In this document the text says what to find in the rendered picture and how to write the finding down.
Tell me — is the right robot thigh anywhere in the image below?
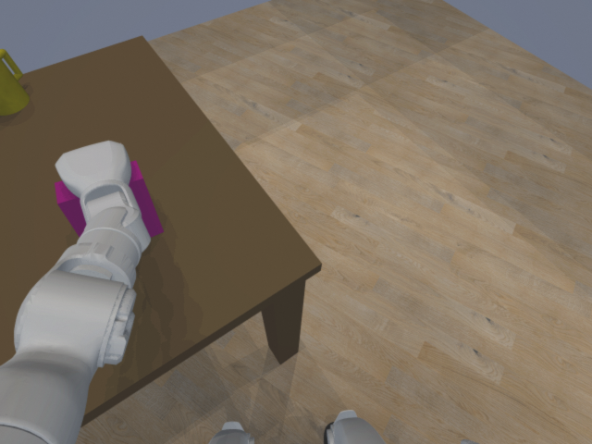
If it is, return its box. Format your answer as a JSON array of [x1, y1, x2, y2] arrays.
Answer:
[[327, 417, 386, 444]]

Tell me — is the robot left hand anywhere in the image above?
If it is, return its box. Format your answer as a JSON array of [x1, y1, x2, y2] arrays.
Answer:
[[55, 141, 131, 198]]

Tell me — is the sponge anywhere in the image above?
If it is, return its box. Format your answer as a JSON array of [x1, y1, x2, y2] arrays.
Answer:
[[55, 160, 164, 238]]

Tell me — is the left robot upper arm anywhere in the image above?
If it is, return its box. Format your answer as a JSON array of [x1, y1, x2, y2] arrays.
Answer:
[[0, 270, 137, 444]]

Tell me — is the robot left forearm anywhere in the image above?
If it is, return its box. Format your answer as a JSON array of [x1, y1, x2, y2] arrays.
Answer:
[[14, 179, 151, 352]]

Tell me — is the table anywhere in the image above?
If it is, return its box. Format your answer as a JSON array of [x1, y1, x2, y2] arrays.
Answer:
[[0, 36, 322, 427]]

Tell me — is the robot left shin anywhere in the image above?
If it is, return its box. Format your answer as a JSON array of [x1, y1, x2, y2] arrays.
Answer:
[[222, 422, 245, 432]]

